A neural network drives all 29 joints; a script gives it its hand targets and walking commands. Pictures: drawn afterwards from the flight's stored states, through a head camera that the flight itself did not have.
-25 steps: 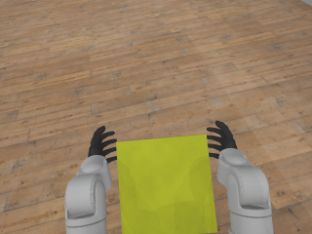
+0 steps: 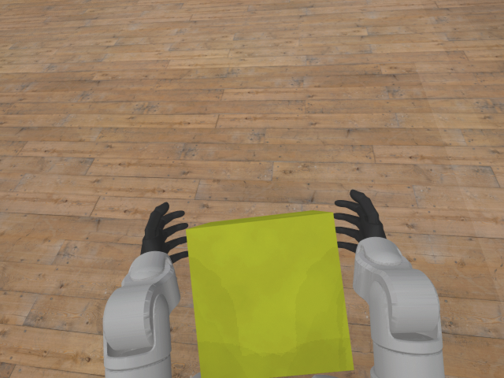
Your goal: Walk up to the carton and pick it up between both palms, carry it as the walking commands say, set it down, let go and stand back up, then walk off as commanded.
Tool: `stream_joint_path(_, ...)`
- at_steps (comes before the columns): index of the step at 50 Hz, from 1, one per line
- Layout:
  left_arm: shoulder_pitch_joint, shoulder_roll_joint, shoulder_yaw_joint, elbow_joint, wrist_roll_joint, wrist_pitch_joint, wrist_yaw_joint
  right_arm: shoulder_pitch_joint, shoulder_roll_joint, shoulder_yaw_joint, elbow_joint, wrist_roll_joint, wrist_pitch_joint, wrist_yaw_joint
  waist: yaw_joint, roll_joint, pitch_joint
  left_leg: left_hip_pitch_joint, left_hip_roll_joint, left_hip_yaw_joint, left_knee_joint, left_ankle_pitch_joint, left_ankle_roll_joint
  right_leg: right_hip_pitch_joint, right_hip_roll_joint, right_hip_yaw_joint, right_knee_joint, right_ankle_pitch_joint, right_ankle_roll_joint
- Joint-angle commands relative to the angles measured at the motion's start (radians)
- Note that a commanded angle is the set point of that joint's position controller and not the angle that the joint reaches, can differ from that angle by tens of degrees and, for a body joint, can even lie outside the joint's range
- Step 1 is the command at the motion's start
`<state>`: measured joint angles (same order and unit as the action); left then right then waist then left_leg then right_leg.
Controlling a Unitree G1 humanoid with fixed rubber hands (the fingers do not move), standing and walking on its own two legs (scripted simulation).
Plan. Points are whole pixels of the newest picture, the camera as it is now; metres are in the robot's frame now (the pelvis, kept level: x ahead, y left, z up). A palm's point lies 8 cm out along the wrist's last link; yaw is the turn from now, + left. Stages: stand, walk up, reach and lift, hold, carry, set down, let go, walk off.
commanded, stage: carry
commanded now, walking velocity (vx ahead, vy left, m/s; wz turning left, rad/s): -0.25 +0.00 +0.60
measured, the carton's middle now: (267, 280) +0.28 -0.03 -0.05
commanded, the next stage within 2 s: none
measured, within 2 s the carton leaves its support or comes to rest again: neither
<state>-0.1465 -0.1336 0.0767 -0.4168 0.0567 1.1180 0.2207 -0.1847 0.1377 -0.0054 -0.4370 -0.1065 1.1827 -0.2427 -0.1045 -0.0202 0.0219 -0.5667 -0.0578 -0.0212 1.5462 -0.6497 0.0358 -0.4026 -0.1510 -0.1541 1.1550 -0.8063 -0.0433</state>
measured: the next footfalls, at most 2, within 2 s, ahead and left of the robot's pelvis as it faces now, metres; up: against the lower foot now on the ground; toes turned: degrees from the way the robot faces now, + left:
left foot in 0.16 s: +0.18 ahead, +0.06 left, +0.00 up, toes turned +8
right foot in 0.36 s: +0.29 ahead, -0.24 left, +0.00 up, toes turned +10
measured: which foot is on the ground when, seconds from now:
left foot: up 0.00-0.14, down 0.16-0.36, up 0.38-0.60, down 0.62-0.80, up 0.82-1.00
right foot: down 0.00-0.16, up 0.18-0.34, down 0.36-0.60, up 0.62-0.80, down 0.82-1.00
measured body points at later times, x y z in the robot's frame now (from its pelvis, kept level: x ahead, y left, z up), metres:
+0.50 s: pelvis +0.36 -0.18 +0.00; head +0.43 -0.21 +0.44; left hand +0.61 +0.04 +0.08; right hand +0.69 -0.24 +0.06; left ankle +0.21 -0.04 -0.52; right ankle +0.25 -0.25 -0.65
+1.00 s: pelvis +0.79 -0.31 +0.02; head +0.87 -0.32 +0.46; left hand +0.95 -0.02 +0.09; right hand +1.13 -0.25 +0.08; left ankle +0.62 -0.23 -0.52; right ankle +0.81 -0.36 -0.65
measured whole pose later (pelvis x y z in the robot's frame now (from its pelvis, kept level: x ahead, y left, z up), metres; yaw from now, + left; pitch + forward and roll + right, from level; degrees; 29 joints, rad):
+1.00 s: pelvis +0.79 -0.31 +0.02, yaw +40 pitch +3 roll +6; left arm -0.13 -0.13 0.12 -0.40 0.03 1.03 0.20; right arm -0.21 0.14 0.02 -0.35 -0.10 1.03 -0.26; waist -0.09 0.01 0.07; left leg -0.64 -0.03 -0.02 1.64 -0.61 0.05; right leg -0.54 -0.11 -0.12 1.12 -0.63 -0.08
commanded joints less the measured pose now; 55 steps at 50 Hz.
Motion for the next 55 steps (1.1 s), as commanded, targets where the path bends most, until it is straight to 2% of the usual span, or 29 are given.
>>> stream_joint_path(1,-0.371,-0.834,-0.528,-0.154,-0.296,-0.036,-0.209,-0.465,0.982,0.646,-0.111,0.494,-0.061,0.252,0.163,-0.274,-0.304,-0.636,-0.012,0.154,0.179,-0.097,-0.032,0.862,-0.191,0.3,-0.467,2.402,0.096)
stream_joint_path(4,-0.416,-0.819,-0.534,-0.191,-0.323,-0.066,-0.219,-0.428,0.979,0.623,-0.091,0.464,-0.092,0.239,0.164,-0.305,-0.346,-0.575,-0.075,0.323,-0.035,-0.128,-0.013,0.919,-0.097,0.141,-0.497,2.601,0.205)
stream_joint_path(7,-0.5,-0.82,-0.591,-0.275,-0.386,-0.088,-0.227,-0.38,0.951,0.577,-0.093,0.422,-0.133,0.216,0.068,-0.195,-0.489,0.208,-0.273,0.632,-0.894,0.245,-0.019,0.547,0.058,-0.169,-0.061,3.107,0.394)
stream_joint_path(8,-0.475,-0.83,-0.613,-0.24,-0.399,-0.083,-0.226,-0.336,0.939,0.558,-0.069,0.388,-0.138,0.207,-0.01,-0.108,-0.534,0.609,-0.159,0.439,-1.031,0.544,0.09,0.144,0.042,-0.125,0.377,2.763,0.435)
stream_joint_path(9,-0.443,-0.841,-0.641,-0.246,-0.413,-0.075,-0.229,-0.312,0.959,0.564,-0.044,0.389,-0.132,0.205,-0.012,0.329,-0.623,1.092,0.242,-0.252,-0.809,1.756,0.306,-0.471,0.121,0.079,0.92,0.865,0.321)
stream_joint_path(10,-0.431,-0.774,-0.643,-0.254,-0.41,-0.062,-0.235,-0.192,0.916,0.522,0.046,0.353,-0.114,0.196,0.004,0.569,-0.613,1.229,0.408,-0.607,-0.77,2.405,0.457,-0.726,0.228,0.235,1.154,-0.16,0.274)
stream_joint_path(11,-0.453,-0.794,-0.629,-0.23,-0.4,-0.063,-0.247,-0.201,0.958,0.515,0.033,0.349,-0.119,0.2,-0.02,0.513,-0.567,1.06,0.474,-0.772,-0.79,2.058,0.48,-0.794,0.154,0.464,1.21,-0.206,0.253)
stream_joint_path(12,-0.521,-0.822,-0.624,-0.245,-0.404,-0.061,-0.26,-0.317,0.967,0.534,-0.073,0.344,-0.121,0.198,-0.013,0.212,-0.379,0.779,0.435,-0.834,-0.802,1.621,0.449,-0.801,0.134,0.516,0.969,-0.246,0.149)
stream_joint_path(14,-0.451,-0.838,-0.533,-0.139,-0.375,-0.053,-0.262,-0.485,0.98,0.59,-0.161,0.38,-0.105,0.196,0.043,-0.024,-0.151,0.485,0.451,-0.838,-0.715,1.418,0.327,-0.78,0.031,0.593,0.549,-0.407,0.051)
stream_joint_path(17,-0.373,-0.843,-0.509,-0.1,-0.327,-0.05,-0.238,-0.416,0.959,0.615,-0.125,0.416,-0.092,0.205,0.114,0.055,-0.394,0.307,0.175,-0.241,-0.517,1.224,0.072,-0.032,0.064,0.21,-0.555,0.337,0.102)
stream_joint_path(18,-0.336,-0.83,-0.493,-0.092,-0.3,-0.055,-0.231,-0.421,0.954,0.629,-0.091,0.443,-0.087,0.215,0.149,-0.017,-0.482,0.12,0.111,-0.057,-0.287,0.781,0.001,0.334,-0.026,0.191,-0.714,1.142,0.116)
stream_joint_path(19,-0.311,-0.834,-0.512,-0.106,-0.323,-0.054,-0.231,-0.353,0.972,0.629,-0.09,0.442,-0.089,0.212,0.105,-0.272,-0.571,-0.194,-0.006,0.037,-0.026,0.071,-0.061,0.728,-0.203,0.353,-0.527,2.251,0.043)
stream_joint_path(20,-0.314,-0.82,-0.496,-0.111,-0.314,-0.069,-0.226,-0.393,0.997,0.66,-0.108,0.455,-0.092,0.218,0.104,-0.464,-0.586,-0.29,0.001,0.082,0.126,0.024,-0.071,0.808,-0.314,0.413,-0.39,2.782,0.027)
stream_joint_path(23,-0.314,-0.775,-0.439,-0.083,-0.246,-0.09,-0.207,-0.501,0.949,0.667,-0.082,0.47,-0.118,0.238,0.171,-0.398,-0.286,-0.591,-0.053,0.17,0.213,-0.133,-0.032,0.792,-0.125,0.352,-0.495,2.602,0.148)
stream_joint_path(26,-0.327,-0.737,-0.451,-0.106,-0.248,-0.113,-0.21,-0.402,0.94,0.621,0.008,0.422,-0.147,0.221,0.184,-0.407,-0.319,-0.693,-0.125,0.367,0.108,-0.255,-0.003,0.99,-0.029,0.191,-0.517,2.844,0.239)
stream_joint_path(28,-0.413,-0.722,-0.502,-0.221,-0.282,-0.139,-0.214,-0.377,0.929,0.609,-0.026,0.4,-0.188,0.207,0.109,-0.235,-0.408,-0.147,-0.24,0.613,-0.552,-0.072,0.007,0.734,0.114,-0.079,-0.423,3.209,0.406)
stream_joint_path(29,-0.39,-0.743,-0.533,-0.247,-0.296,-0.133,-0.216,-0.352,0.919,0.605,-0.078,0.389,-0.196,0.191,0.048,-0.216,-0.468,0.277,-0.315,0.794,-0.966,0.016,-0.014,0.482,0.184,-0.221,-0.072,3.598,0.6)
stream_joint_path(30,-0.455,-0.733,-0.556,-0.299,-0.322,-0.144,-0.215,-0.31,0.912,0.568,-0.068,0.378,-0.21,0.181,-0.093,-0.043,-0.479,0.888,-0.205,0.697,-1.256,0.287,0.124,-0.173,0.238,-0.25,0.722,3.397,0.799)
stream_joint_path(31,-0.39,-0.75,-0.562,-0.264,-0.38,-0.14,-0.232,-0.327,0.961,0.588,-0.025,0.391,-0.206,0.191,-0.088,0.638,-0.583,1.382,0.34,-0.3,-0.815,1.454,0.373,-0.94,0.167,0.157,1.522,0.421,0.483)
stream_joint_path(32,-0.325,-0.69,-0.579,-0.238,-0.386,-0.118,-0.236,-0.23,0.864,0.55,0.03,0.348,-0.179,0.175,-0.007,0.677,-0.639,1.427,0.449,-0.603,-0.718,2.237,0.433,-1.0,0.178,0.417,1.638,-0.381,0.306)
stream_joint_path(33,-0.384,-0.677,-0.583,-0.335,-0.4,-0.115,-0.235,-0.043,0.924,0.505,0.065,0.303,-0.162,0.16,-0.081,0.508,-0.605,1.285,0.457,-0.815,-0.766,1.936,0.473,-1.12,0.186,0.55,1.615,-0.416,0.246)
stream_joint_path(35,-0.467,-0.663,-0.485,-0.247,-0.395,-0.123,-0.246,-0.369,0.886,0.555,-0.145,0.329,-0.168,0.162,-0.036,-0.123,-0.221,0.778,0.489,-0.967,-0.745,1.329,0.389,-1.142,0.118,0.692,1.09,-0.571,0.06)
stream_joint_path(37,-0.379,-0.723,-0.425,-0.099,-0.306,-0.106,-0.241,-0.531,0.923,0.625,-0.184,0.372,-0.154,0.176,0.044,-0.179,-0.18,0.522,0.365,-0.572,-0.736,1.158,0.203,-0.818,0.012,0.5,0.181,-0.372,0.036)
stream_joint_path(38,-0.336,-0.714,-0.439,-0.104,-0.289,-0.112,-0.235,-0.522,0.91,0.631,-0.178,0.383,-0.165,0.183,0.095,-0.066,-0.267,0.305,0.228,-0.284,-0.677,1.087,0.087,-0.36,0.024,0.349,-0.299,-0.063,0.046)
stream_joint_path(40,-0.279,-0.732,-0.457,-0.083,-0.263,-0.124,-0.221,-0.392,0.891,0.621,-0.084,0.391,-0.167,0.2,0.134,0.068,-0.528,0.247,0.097,-0.016,-0.4,0.796,0.04,0.199,0.08,0.073,-0.67,0.811,0.111)
stream_joint_path(42,-0.221,-0.716,-0.451,-0.083,-0.271,-0.119,-0.223,-0.249,0.899,0.61,-0.002,0.379,-0.16,0.205,0.073,-0.271,-0.721,-0.153,-0.009,0.081,0.048,0.0,-0.075,0.767,-0.307,0.436,-0.433,2.439,0.012)
stream_joint_path(43,-0.256,-0.711,-0.437,-0.118,-0.26,-0.128,-0.213,-0.316,0.914,0.645,-0.051,0.398,-0.158,0.209,0.098,-0.417,-0.669,-0.164,-0.013,0.058,0.102,0.051,-0.062,0.743,-0.286,0.488,-0.447,2.649,0.025)
stream_joint_path(49,-0.268,-0.687,-0.416,-0.107,-0.22,-0.15,-0.208,-0.394,0.908,0.645,-0.013,0.408,-0.19,0.217,0.165,-0.364,-0.513,-0.514,-0.002,0.137,0.128,-0.021,-0.005,0.945,-0.156,0.399,-0.485,2.367,0.098)
stream_joint_path(55,-0.394,-0.736,-0.56,-0.255,-0.332,-0.118,-0.223,-0.248,0.849,0.519,-0.005,0.304,-0.191,0.188,0.109,-0.137,-0.489,0.014,-0.11,0.463,-0.674,0.13,0.048,0.647,0.003,0.009,-0.528,2.599,0.401)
